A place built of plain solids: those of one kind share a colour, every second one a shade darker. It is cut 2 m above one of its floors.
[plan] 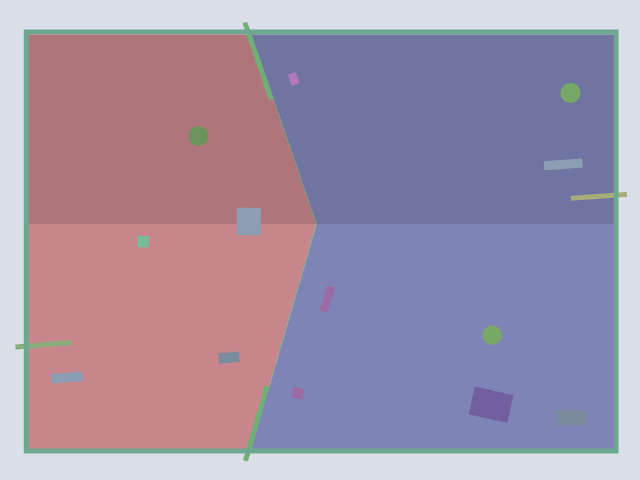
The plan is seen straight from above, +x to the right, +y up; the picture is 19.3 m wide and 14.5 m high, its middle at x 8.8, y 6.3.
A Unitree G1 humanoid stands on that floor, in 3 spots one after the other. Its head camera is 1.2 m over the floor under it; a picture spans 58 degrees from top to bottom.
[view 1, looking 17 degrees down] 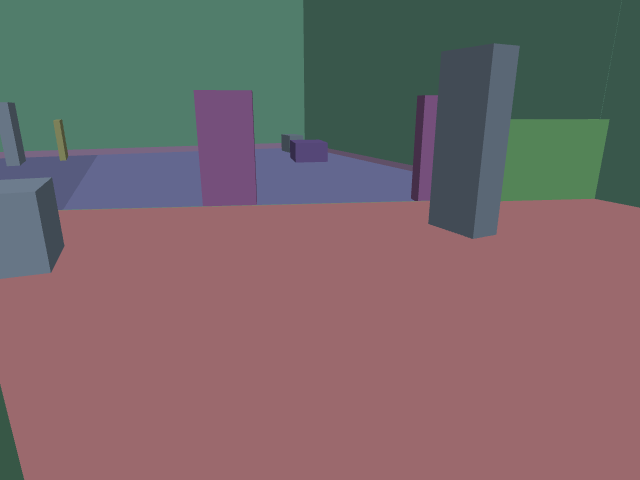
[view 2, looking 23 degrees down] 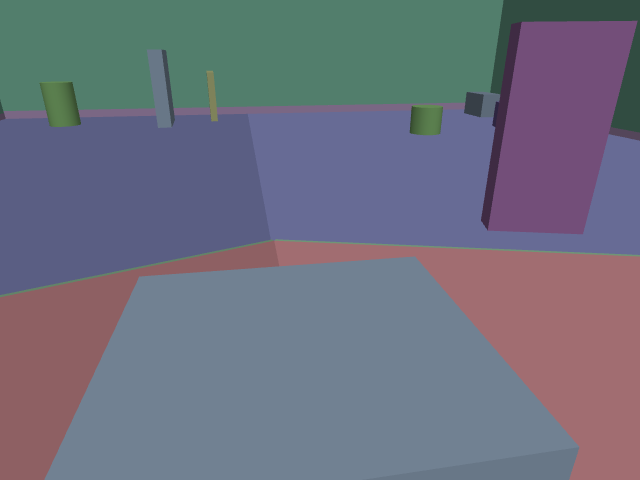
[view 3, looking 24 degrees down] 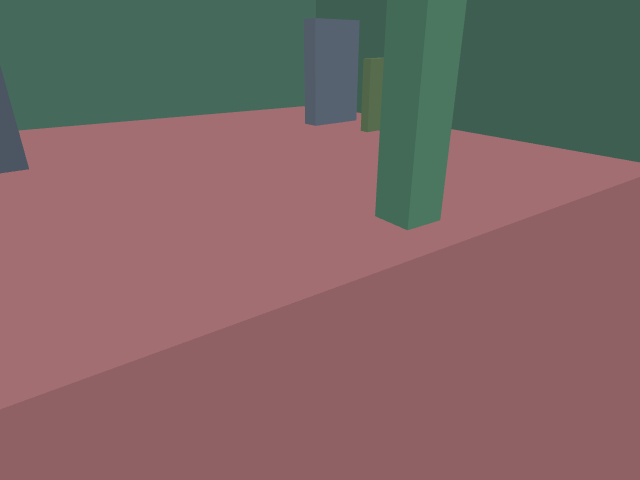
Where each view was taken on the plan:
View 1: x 2.65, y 5.77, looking -23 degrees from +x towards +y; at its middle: deck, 4.10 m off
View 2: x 5.85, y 6.95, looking -10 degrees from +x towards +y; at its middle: piece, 3.54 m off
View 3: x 5.78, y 8.42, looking -125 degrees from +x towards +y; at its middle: deck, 2.95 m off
